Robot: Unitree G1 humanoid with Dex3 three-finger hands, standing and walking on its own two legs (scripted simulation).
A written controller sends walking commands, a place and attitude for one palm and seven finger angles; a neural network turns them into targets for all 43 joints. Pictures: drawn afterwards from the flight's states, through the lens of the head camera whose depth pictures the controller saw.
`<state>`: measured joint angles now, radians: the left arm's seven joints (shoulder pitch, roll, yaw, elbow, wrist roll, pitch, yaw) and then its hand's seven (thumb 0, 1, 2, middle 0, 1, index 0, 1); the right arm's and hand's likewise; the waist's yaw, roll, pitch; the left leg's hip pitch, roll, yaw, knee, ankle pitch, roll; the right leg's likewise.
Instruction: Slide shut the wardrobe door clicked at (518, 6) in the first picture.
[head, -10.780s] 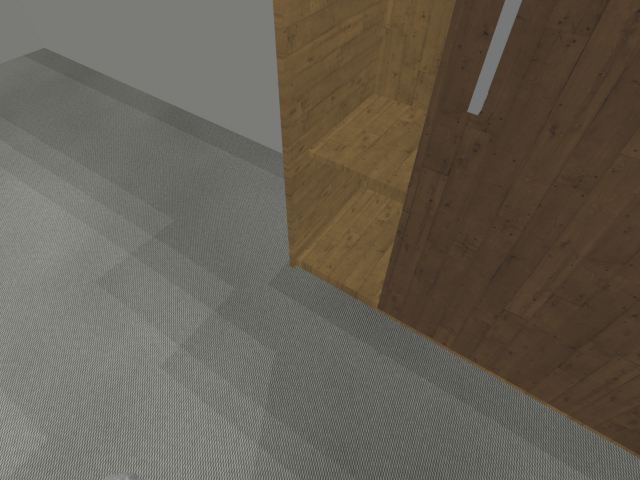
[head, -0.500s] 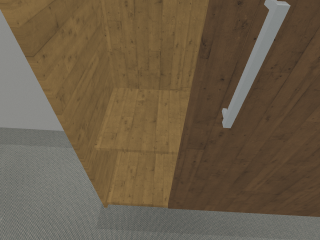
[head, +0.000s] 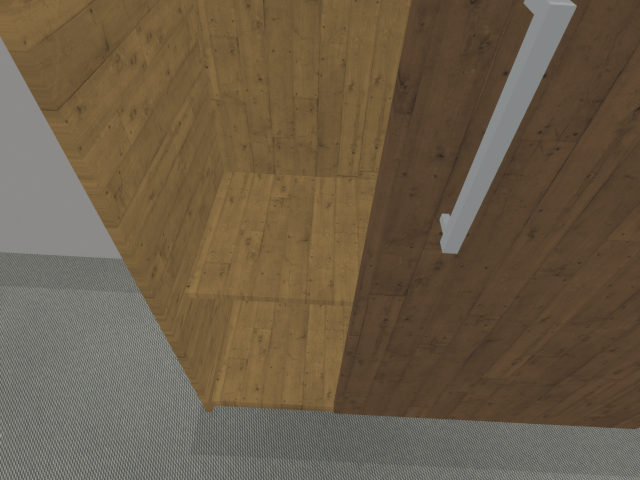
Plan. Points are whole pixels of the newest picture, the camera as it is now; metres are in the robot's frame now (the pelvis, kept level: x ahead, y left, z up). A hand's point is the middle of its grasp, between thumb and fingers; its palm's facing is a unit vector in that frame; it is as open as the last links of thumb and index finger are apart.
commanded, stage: raise the hand with hooked fingers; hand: right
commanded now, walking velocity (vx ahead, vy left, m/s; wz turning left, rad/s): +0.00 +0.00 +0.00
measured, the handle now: (484, 146) +0.41 -0.14 +0.24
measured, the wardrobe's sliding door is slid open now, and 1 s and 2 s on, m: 0.37 0.37 0.37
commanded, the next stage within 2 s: none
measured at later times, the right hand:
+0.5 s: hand out of the picture +0.12 -0.20 +0.01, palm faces +0.11 +0.99 -0.03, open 9.0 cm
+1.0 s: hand out of the picture +0.17 -0.25 +0.15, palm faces +0.10 +0.99 -0.12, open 12.1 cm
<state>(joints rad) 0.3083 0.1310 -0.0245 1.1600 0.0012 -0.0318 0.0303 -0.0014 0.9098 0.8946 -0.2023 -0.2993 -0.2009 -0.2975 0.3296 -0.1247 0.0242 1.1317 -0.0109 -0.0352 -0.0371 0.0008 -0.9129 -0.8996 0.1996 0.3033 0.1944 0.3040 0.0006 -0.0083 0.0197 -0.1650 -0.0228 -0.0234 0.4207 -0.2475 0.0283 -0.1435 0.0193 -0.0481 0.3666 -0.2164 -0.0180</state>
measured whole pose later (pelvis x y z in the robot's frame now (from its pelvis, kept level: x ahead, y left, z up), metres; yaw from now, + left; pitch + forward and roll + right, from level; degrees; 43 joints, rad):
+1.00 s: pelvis -0.03 -0.01 -0.02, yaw -4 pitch -2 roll +1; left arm 0.30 0.31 -0.06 0.71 -0.07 -0.37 0.07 0.01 0.90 0.89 -0.21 -0.30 -0.21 -0.30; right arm 0.25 -0.34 -0.35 -0.17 0.37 -0.08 0.35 0.00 0.06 -0.49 0.27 0.93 0.26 0.93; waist -0.04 -0.07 -0.07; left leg -0.23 -0.02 0.06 0.58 -0.31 0.02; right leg -0.29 0.02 0.03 0.64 -0.31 -0.03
